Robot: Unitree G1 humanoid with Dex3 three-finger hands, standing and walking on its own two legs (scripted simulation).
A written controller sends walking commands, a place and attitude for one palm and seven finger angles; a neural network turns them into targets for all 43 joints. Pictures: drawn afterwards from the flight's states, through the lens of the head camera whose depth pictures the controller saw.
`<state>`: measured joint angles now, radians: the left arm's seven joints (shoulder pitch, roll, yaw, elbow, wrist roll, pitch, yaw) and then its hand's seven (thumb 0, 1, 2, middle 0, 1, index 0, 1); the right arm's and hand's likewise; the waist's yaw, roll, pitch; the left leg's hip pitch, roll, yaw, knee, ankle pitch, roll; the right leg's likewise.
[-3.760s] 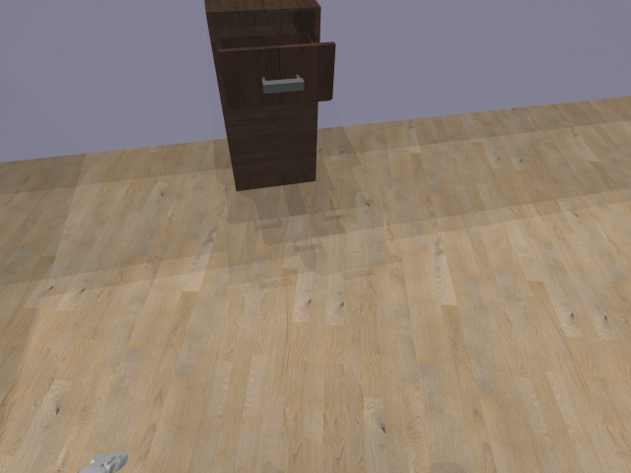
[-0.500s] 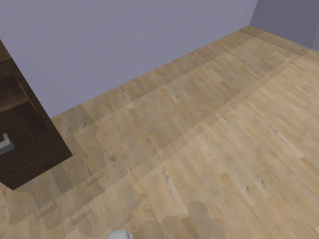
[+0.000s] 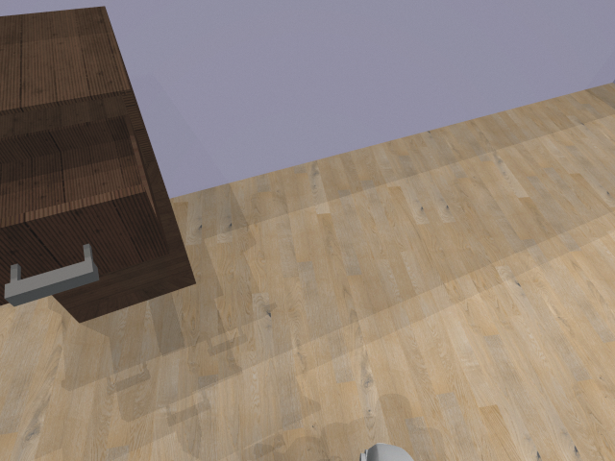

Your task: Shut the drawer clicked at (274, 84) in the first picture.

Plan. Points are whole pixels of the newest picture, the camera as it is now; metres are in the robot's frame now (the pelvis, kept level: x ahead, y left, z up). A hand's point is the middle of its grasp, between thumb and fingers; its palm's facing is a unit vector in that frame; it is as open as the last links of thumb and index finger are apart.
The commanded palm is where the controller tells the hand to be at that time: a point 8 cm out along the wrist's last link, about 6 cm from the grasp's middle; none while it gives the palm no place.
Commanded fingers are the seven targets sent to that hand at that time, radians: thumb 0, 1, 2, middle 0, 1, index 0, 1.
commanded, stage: turn to face it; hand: left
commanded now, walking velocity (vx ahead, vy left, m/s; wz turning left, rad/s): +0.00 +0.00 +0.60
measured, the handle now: (53, 270) +0.39 +0.45 -0.08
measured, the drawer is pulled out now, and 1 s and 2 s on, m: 0.30 0.30 0.30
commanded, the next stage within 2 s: take the last steps up to it in 0.62 s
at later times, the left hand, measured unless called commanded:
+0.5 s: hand out of the picture +0.04 +0.14 -0.14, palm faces +0.31 -0.91 -0.27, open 7.4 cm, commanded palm none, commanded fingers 0.00 0.90 0.90 -0.20 -0.30 -0.20 -0.30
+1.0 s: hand out of the picture -0.06 +0.18 -0.16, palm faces +0.47 -0.86 -0.22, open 7.4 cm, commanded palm none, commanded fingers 0.00 0.90 0.90 -0.20 -0.30 -0.20 -0.30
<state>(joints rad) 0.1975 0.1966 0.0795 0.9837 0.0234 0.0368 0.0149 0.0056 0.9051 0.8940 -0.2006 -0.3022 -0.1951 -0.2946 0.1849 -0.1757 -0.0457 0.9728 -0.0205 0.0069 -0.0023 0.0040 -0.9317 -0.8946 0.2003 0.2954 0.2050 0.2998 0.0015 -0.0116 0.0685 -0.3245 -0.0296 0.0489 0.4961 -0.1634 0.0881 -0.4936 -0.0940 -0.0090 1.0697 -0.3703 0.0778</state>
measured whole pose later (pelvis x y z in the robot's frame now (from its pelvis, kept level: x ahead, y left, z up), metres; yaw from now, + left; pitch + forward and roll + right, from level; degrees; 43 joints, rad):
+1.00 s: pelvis +0.00 -0.02 +0.01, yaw +26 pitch -2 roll +0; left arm 0.26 0.23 0.05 1.02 0.03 0.04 -0.01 0.01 0.91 0.89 -0.20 -0.30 -0.19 -0.29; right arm 0.23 -0.17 -0.03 0.98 -0.02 -0.02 -0.01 0.00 -0.92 -0.89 0.20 0.30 0.21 0.30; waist 0.01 -0.01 0.03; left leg -0.11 -0.02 0.04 0.40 -0.26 0.05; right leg -0.40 -0.09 -0.06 0.90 -0.39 0.06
